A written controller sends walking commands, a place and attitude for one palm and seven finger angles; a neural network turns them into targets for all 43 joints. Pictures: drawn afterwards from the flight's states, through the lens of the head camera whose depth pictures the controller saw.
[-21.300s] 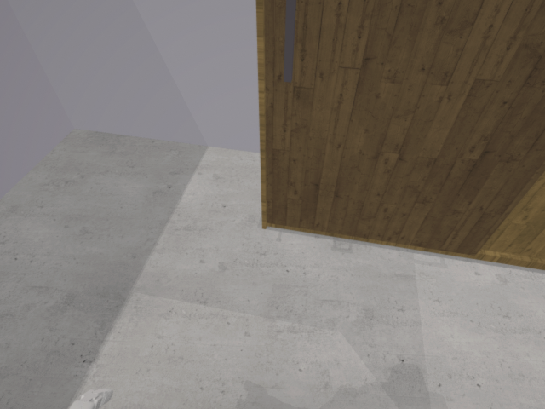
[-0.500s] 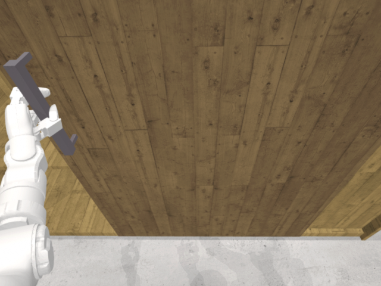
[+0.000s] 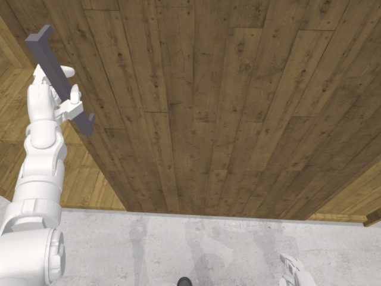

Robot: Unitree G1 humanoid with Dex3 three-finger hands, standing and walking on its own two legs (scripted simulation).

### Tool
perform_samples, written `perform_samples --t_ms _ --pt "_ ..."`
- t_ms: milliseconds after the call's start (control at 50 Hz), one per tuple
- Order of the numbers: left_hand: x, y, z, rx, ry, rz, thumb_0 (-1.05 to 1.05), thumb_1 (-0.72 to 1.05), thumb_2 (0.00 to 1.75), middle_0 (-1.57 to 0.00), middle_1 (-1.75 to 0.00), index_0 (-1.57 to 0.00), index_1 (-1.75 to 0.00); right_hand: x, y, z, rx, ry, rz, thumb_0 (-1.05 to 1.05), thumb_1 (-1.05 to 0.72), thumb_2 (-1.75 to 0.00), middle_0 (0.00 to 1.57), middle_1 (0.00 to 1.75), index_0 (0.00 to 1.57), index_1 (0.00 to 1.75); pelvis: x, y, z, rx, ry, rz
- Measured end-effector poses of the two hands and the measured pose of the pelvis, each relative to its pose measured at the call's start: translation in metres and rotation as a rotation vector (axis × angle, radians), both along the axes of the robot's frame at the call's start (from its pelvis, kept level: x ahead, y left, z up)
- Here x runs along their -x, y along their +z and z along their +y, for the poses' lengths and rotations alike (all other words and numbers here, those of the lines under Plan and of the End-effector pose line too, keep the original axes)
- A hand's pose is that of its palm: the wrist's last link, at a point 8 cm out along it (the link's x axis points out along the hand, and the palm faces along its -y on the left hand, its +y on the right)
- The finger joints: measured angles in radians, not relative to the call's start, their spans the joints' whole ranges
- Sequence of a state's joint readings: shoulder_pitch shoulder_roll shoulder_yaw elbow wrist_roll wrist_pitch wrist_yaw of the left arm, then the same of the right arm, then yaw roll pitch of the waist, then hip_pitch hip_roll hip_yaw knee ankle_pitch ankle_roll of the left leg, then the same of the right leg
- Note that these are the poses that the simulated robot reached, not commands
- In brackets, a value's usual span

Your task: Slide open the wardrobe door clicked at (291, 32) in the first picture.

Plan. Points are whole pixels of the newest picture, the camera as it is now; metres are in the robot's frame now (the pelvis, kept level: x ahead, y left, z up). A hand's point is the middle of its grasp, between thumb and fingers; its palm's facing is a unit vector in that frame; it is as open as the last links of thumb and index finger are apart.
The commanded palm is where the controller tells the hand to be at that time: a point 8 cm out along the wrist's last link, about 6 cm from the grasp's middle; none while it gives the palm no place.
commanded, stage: stop walking and hold the door there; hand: left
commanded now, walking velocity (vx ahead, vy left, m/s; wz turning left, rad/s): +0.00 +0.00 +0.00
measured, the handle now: (70, 88) +0.46 +0.31 +0.14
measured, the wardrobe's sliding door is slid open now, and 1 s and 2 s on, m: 0.57 0.57 0.57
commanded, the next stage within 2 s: loosen the grip on the handle in 0.64 s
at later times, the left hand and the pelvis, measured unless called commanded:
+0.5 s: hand (77, 101) +0.42 +0.28 +0.14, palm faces +0.49 -0.85 -0.21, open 6.0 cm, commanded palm +0.38 +0.30 +0.11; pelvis +0.01 -0.04 +0.00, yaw -2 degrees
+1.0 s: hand (74, 99) +0.42 +0.28 +0.15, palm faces +0.46 -0.86 -0.21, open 9.2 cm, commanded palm +0.37 +0.31 +0.15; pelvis -0.02 -0.04 -0.01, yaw +1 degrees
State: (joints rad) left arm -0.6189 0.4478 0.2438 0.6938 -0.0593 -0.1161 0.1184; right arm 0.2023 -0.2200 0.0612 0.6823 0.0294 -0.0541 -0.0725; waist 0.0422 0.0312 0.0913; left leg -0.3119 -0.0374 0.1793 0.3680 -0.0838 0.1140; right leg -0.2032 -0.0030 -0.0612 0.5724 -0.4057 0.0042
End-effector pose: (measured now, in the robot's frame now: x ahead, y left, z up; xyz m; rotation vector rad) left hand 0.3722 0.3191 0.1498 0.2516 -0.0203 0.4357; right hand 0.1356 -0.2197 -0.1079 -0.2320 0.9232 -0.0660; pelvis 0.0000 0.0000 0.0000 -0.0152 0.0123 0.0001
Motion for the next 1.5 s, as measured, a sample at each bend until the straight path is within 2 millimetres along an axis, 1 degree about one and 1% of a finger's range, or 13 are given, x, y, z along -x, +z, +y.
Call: perform_samples --t_ms 120,280,360,460,560,740,860,940,1080,1180,1340,1440,1500 --pt "0.0 0.001 -0.001 0.009 0.017 0.013 -0.09 0.7 0.8 -0.36 -1.33 -0.25 -1.37 0.023 0.001 -0.035 0.054 -0.065 0.012 0.01 -0.9 -0.9 0.2 0.3 0.2 0.3 0.005 -0.002 -0.007 0.002 -0.012 0.001" --pt "0.0 0.002 -0.003 0.04 0.047 0.029 -0.08 0.7 0.81 -0.34 -1.31 -0.27 -1.36 0.06 0.008 -0.084 0.142 -0.166 0.055 0.01 -0.9 -0.9 0.2 0.3 0.2 0.3 0.001 -0.003 -0.021 0.0 -0.02 0.0" --pt "0.0 0.002 -0.004 0.047 0.062 0.034 -0.08 0.69 0.82 -0.34 -1.31 -0.28 -1.36 0.073 0.008 -0.098 0.16 -0.199 0.079 0.01 -0.9 -0.9 0.2 0.3 0.2 0.3 -0.003 -0.003 -0.027 -0.001 -0.023 0.003" --pt "0.0 0.003 -0.005 0.053 0.079 0.038 -0.08 0.68 0.84 -0.35 -1.3 -0.3 -1.36 0.08 0.003 -0.106 0.153 -0.223 0.105 0.01 -0.9 -0.9 0.2 0.3 0.2 0.3 -0.008 -0.004 -0.034 -0.002 -0.029 0.001" --pt "0.0 0.003 -0.006 0.057 0.092 0.042 -0.08 0.67 0.85 -0.35 -1.29 -0.31 -1.36 0.078 -0.003 -0.105 0.128 -0.227 0.113 0.01 -0.9 -0.9 0.2 0.3 0.2 0.3 -0.011 -0.005 -0.039 -0.003 -0.031 -0.003" --pt "0.0 0.003 -0.005 0.049 0.09 0.042 -0.08 0.66 0.85 -0.37 -1.29 -0.32 -1.36 0.061 -0.007 -0.096 0.097 -0.211 0.088 0.01 -0.9 -0.9 0.2 0.3 0.2 0.3 -0.012 -0.006 -0.041 -0.002 -0.031 -0.006" --pt "-0.01 0.008 0.004 0.144 0.057 0.071 -0.05 0.54 0.8 -0.4 -1.33 -0.38 -1.38 0.05 0.01 -0.096 0.108 -0.122 0.009 0.01 -0.9 -0.9 0.2 0.3 0.2 0.3 0.002 -0.007 -0.046 -0.014 0.003 0.048" --pt "-0.001 0.011 0.002 0.033 0.057 0.068 -0.02 0.38 0.69 -0.4 -1.34 -0.41 -1.39 0.048 0.015 -0.101 0.13 -0.094 -0.022 0.01 -0.9 -0.9 0.2 0.3 0.2 0.3 0.013 -0.009 -0.043 -0.002 0.009 0.059" --pt "-0.002 0.006 -0.002 0.09 0.059 0.021 0.0 -0.15 0.4 -0.36 -1.32 -0.36 -1.34 0.06 0.016 -0.099 0.16 -0.117 0.011 0.01 -0.9 -0.9 0.2 0.3 0.2 0.3 0.019 -0.011 -0.038 0.009 0.017 0.063" --pt "-0.002 -0.002 0.005 0.048 0.083 0.081 -0.01 -0.39 0.28 -0.36 -1.29 -0.35 -1.3 0.068 0.009 -0.088 0.154 -0.123 0.043 0.01 -0.9 -0.9 0.2 0.3 0.2 0.3 0.017 -0.011 -0.031 0.014 0.025 0.065" --pt "-0.005 0.004 0.016 0.042 0.095 0.037 -0.01 -0.52 0.21 -0.3 -1.21 -0.32 -1.23 0.077 -0.002 -0.064 0.122 -0.118 0.095 0.01 -0.9 -0.9 0.2 0.3 0.2 0.3 0.012 -0.011 -0.021 0.019 0.032 0.07" --pt "-0.004 0.004 0.017 0.055 0.08 0.043 -0.01 -0.54 0.2 -0.27 -1.17 -0.31 -1.22 0.074 -0.004 -0.054 0.106 -0.113 0.094 0.01 -0.9 -0.9 0.2 0.3 0.2 0.3 0.01 -0.011 -0.016 0.021 0.034 0.066" --pt "-0.004 0.005 0.024 0.05 0.088 0.063 -0.01 -0.55 0.2 -0.26 -1.16 -0.34 -1.23 0.07 -0.003 -0.052 0.108 -0.117 0.074 0.01 -0.9 -0.9 0.2 0.3 0.2 0.3 0.011 -0.011 -0.014 0.02 0.031 0.066"
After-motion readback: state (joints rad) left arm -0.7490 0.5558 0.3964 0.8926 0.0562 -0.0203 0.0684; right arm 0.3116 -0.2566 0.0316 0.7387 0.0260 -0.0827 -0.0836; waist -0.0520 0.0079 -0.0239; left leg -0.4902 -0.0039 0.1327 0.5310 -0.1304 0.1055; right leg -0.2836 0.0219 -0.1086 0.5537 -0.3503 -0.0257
